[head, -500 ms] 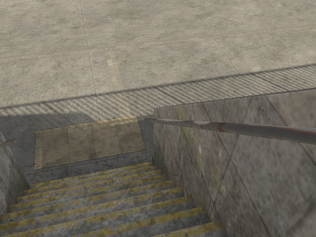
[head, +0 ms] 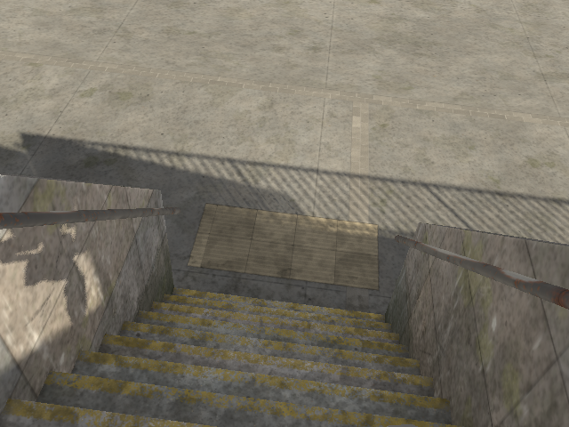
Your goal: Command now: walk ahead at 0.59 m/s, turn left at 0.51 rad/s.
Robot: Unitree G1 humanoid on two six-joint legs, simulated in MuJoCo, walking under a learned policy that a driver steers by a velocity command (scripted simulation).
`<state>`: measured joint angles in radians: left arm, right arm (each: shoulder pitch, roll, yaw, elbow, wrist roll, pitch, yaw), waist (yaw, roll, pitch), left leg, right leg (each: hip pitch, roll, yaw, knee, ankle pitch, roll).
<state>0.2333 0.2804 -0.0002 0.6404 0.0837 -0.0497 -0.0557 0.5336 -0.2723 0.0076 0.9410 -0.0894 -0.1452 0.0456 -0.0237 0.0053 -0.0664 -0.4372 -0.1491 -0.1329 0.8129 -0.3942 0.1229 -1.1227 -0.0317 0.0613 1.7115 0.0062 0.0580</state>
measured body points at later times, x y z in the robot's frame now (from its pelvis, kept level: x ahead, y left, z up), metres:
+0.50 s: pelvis +0.15 -0.02 -0.18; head +0.17 -0.02 +0.27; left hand +0.37 +0.19 -0.27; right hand +0.15 -0.28 -0.31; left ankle +0.04 +0.06 -0.66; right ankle +0.17 -0.12 -0.93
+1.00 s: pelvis +0.40 +0.05 -0.42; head +0.37 +0.06 +0.03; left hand +0.39 +0.31 -0.57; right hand +0.56 -0.20 -0.52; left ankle +0.42 +0.16 -1.15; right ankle +0.29 -0.12 -0.85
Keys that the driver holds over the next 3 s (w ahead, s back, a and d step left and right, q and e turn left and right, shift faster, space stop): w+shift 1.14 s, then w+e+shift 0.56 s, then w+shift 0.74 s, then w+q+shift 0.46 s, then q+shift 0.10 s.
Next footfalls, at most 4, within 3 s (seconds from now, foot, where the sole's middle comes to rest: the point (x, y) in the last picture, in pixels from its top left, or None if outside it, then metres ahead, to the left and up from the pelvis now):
0.46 right None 0.21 -0.12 -0.97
0.94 left None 0.47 0.16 -1.19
1.38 right None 0.67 -0.02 -1.41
1.78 left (222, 421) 0.91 0.15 -1.63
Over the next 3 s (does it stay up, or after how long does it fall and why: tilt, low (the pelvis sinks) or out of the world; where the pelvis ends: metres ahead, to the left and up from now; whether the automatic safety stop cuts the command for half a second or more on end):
stays up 1.50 -0.24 -1.50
